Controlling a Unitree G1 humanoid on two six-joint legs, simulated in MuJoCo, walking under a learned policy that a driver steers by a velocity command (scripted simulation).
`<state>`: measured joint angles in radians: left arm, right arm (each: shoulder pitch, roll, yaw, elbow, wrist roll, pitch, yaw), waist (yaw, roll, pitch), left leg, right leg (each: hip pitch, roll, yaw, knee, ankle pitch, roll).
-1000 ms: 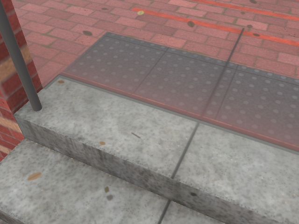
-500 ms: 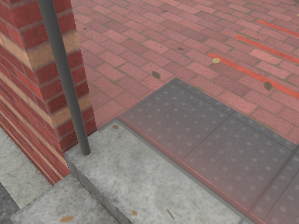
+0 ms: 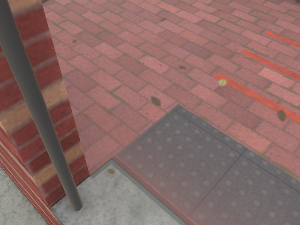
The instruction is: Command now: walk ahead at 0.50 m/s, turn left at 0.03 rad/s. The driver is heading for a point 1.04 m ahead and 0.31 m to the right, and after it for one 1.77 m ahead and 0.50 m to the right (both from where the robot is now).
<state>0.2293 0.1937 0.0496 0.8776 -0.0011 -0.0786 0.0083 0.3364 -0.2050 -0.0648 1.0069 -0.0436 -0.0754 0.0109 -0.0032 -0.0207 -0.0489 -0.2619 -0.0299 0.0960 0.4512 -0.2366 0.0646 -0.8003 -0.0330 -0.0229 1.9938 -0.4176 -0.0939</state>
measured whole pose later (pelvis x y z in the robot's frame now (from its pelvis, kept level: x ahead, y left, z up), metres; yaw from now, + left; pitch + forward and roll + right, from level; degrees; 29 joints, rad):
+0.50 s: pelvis +0.30 -0.07 +0.12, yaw -9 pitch +7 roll -1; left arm 0.49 0.21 0.00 1.08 0.05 -0.07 -0.05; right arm 0.10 -0.20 0.01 0.75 -0.07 -0.08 0.04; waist 0.02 0.02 -0.13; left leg -0.95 0.01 -0.18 1.65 -0.17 0.10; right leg -0.48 0.16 0.03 0.81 -0.44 -0.11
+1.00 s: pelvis +0.60 -0.09 +0.17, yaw -29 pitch +3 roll +1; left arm 0.22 0.21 0.06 0.96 0.06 -0.09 -0.09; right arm 0.29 -0.18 -0.04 0.92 -0.05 -0.10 -0.04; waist -0.02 -0.01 -0.06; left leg -0.18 0.01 0.20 0.28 -0.15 0.04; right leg -0.70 -0.07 0.05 1.21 -0.15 -0.08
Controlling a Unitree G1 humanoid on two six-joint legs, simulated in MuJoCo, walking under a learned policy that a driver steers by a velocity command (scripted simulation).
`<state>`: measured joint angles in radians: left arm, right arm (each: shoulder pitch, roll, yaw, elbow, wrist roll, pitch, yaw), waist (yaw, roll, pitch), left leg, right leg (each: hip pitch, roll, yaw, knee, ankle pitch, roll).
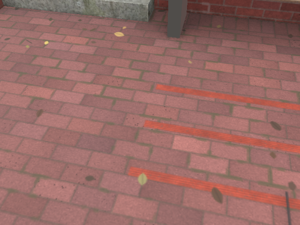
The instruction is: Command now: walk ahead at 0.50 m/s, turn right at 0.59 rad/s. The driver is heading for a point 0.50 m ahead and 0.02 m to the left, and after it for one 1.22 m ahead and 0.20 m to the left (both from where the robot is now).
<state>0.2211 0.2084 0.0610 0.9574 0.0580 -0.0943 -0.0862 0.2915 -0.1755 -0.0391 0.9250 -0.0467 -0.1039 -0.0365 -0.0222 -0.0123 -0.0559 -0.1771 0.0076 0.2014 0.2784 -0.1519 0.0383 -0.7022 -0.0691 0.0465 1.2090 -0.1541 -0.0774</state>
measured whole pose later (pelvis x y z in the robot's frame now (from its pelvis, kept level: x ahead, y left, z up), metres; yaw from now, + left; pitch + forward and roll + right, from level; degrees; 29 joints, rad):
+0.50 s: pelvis +0.26 -0.08 -0.01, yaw -5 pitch +2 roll +0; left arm 0.22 0.21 0.08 0.85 0.01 -0.08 -0.02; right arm 0.21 -0.27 -0.08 0.89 0.03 -0.07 -0.02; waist 0.01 0.04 0.03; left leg -0.60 0.12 -0.02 1.24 -0.33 0.02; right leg -0.31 0.02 -0.11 0.47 -0.20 -0.06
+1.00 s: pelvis +0.53 -0.01 -0.02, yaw +12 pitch +2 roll +0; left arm 0.18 0.26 0.08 0.84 -0.02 -0.12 0.02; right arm 0.18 -0.26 -0.09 0.80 0.01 -0.05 0.03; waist -0.02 -0.01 0.06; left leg -0.41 -0.08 0.03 0.56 -0.18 0.10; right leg -0.39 -0.05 0.03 1.27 -0.39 0.01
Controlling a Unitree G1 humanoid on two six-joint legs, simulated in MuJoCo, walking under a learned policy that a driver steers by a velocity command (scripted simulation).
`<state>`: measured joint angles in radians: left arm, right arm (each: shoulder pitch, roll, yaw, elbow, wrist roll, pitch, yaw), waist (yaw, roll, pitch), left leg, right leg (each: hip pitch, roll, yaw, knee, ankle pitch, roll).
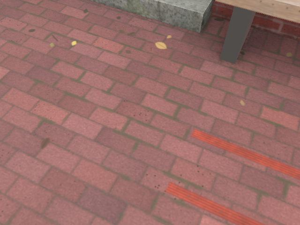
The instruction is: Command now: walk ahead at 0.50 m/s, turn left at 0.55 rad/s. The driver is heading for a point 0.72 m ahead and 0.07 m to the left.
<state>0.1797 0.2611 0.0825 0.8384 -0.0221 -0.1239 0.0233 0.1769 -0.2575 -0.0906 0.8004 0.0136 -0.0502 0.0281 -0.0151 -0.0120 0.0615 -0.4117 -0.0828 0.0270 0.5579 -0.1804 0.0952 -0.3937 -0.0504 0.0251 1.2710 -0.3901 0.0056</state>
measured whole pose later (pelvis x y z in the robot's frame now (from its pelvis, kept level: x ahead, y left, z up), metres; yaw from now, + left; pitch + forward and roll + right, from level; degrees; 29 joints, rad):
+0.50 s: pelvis +0.28 -0.03 +0.01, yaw +16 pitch +2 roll -1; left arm 0.17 0.24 0.07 0.73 0.01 -0.11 -0.01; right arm 0.29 -0.27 -0.08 0.73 0.02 -0.04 -0.01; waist 0.00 0.04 -0.01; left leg -0.47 -0.04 -0.09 1.22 -0.39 0.04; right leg -0.35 0.04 0.00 0.49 -0.18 -0.03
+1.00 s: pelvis +0.50 +0.11 +0.02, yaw +17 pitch +3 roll +0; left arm 0.26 0.30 0.06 0.81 -0.02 -0.07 0.00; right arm 0.24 -0.24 -0.05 0.71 -0.01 -0.08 0.02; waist 0.00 -0.04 -0.01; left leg -0.28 -0.02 0.07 0.42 -0.19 0.05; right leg -0.56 -0.07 0.04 1.15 -0.31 -0.01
